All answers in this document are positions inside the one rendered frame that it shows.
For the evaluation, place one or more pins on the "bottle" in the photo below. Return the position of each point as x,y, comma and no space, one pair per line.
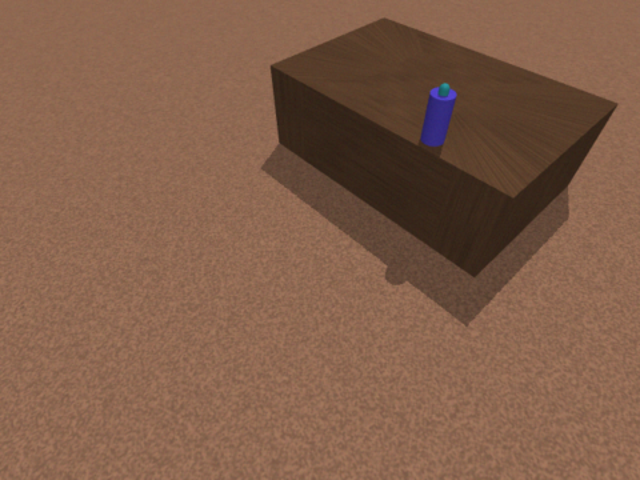
438,114

